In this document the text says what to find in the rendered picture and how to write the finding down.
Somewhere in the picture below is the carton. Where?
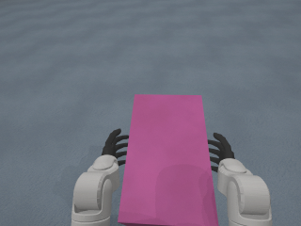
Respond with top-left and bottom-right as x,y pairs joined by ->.
118,94 -> 219,226

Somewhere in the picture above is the robot left forearm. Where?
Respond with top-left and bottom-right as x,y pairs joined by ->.
71,154 -> 120,226

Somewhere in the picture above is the robot right forearm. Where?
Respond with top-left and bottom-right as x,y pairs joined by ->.
217,158 -> 273,226

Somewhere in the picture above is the robot right hand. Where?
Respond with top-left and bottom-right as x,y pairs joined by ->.
207,133 -> 235,172

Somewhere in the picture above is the robot left hand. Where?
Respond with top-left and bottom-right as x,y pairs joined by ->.
102,128 -> 129,166

